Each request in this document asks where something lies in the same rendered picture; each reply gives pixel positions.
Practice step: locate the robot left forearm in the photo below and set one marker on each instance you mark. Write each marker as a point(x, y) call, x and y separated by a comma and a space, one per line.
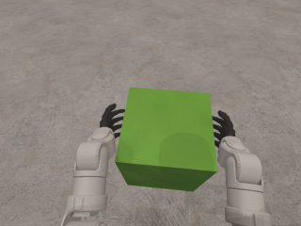
point(89, 176)

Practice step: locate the right robot hand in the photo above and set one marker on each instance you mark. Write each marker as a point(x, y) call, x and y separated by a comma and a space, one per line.
point(226, 128)

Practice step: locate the robot right forearm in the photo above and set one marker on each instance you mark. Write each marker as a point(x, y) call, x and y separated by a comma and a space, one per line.
point(244, 184)

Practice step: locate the left robot hand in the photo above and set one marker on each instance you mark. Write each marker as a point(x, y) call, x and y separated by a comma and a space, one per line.
point(108, 121)

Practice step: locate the carton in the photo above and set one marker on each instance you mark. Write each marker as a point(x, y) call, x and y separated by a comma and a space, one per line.
point(167, 139)

